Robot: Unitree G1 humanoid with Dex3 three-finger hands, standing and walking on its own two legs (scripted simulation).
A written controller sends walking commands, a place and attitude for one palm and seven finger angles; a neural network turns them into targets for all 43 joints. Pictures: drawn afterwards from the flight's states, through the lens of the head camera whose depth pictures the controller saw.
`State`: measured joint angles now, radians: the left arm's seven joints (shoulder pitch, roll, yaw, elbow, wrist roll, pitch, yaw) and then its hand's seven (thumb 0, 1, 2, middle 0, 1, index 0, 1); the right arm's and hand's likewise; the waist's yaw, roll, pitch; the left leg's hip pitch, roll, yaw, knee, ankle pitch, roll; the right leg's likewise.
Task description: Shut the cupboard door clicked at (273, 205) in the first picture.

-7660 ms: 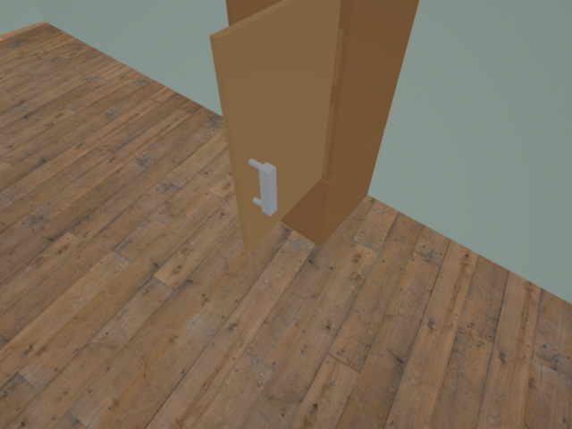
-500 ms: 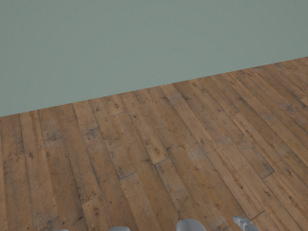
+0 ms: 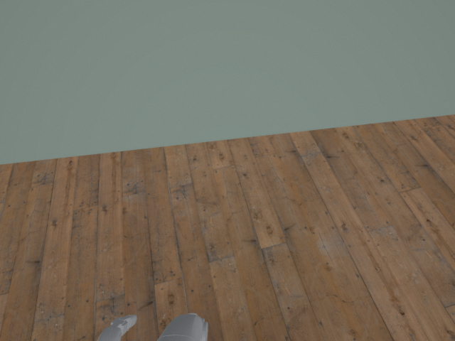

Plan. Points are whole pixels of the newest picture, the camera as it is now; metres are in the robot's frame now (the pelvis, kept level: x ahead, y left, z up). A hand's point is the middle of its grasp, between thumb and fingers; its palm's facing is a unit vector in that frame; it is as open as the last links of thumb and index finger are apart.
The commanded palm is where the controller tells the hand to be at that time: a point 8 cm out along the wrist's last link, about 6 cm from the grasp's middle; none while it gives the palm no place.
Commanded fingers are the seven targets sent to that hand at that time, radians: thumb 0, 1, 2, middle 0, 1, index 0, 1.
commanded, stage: walk to a spot facing it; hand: left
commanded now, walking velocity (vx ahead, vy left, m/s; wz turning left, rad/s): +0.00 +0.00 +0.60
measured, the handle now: out of the picture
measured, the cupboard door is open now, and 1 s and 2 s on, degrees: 93 93 93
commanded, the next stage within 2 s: none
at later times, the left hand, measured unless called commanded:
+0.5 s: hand out of the picture +0.03 +0.28 -0.18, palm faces +0.31 -0.92 -0.22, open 7.4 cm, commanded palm none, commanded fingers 0.00 0.90 0.90 -0.20 -0.30 -0.20 -0.30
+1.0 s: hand (113, 324) +0.17 +0.24 -0.14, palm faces +0.53 -0.82 -0.23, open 7.4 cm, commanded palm none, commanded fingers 0.00 0.90 0.90 -0.20 -0.30 -0.20 -0.30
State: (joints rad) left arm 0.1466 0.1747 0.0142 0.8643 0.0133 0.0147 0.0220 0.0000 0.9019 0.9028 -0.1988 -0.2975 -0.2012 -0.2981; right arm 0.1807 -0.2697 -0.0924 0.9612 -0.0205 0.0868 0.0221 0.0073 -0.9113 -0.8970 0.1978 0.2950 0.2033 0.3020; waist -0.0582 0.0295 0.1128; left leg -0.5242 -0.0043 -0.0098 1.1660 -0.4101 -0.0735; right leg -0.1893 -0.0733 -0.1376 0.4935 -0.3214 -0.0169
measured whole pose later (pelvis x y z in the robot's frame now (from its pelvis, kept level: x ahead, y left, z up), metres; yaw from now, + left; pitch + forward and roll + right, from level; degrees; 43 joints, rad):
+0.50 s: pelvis +0.02 +0.05 +0.00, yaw +18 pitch +1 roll -2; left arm 0.17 0.28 0.07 0.91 0.03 0.05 -0.01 0.00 0.91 0.90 -0.19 -0.30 -0.20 -0.30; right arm 0.13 -0.22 -0.03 0.90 -0.02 0.01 0.00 0.00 -0.91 -0.90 0.20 0.30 0.21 0.30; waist 0.02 -0.05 0.10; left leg -0.25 -0.03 0.01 0.49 -0.26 0.07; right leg -0.52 -0.11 -0.01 1.16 -0.35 0.09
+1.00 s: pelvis +0.17 +0.02 +0.00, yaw +36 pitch +1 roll +2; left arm 0.15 0.17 0.02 0.89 0.02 -0.06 -0.01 0.00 0.90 0.90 -0.20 -0.30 -0.20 -0.30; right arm 0.29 -0.25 -0.09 1.04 -0.03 0.03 0.03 0.01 -0.91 -0.90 0.20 0.30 0.20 0.30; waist -0.06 0.03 0.07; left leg -0.51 0.02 0.00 1.17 -0.32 -0.02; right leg -0.15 -0.06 -0.17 0.44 -0.31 -0.02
